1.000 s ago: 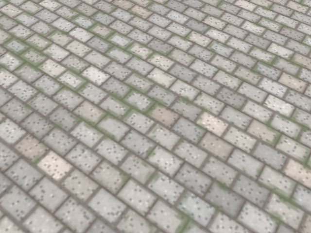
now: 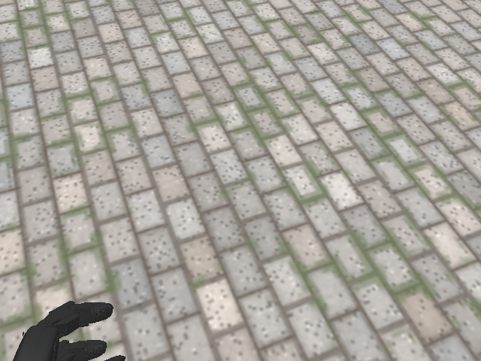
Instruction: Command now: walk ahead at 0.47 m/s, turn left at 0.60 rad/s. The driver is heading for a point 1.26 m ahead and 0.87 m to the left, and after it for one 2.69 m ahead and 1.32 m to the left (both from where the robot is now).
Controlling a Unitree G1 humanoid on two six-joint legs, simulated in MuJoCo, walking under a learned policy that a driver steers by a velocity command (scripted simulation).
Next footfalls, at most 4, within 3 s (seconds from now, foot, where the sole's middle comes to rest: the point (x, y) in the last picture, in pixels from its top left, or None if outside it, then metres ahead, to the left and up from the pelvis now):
0.48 left None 0.40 0.19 -0.76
0.98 right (212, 265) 0.74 0.03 -0.76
1.50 left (94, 235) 0.87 0.39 -0.76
2.00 right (86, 152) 1.22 0.45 -0.76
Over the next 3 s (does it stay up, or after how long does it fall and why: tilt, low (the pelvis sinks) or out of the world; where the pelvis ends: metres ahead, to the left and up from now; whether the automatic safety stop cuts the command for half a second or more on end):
stays up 1.21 0.84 0.01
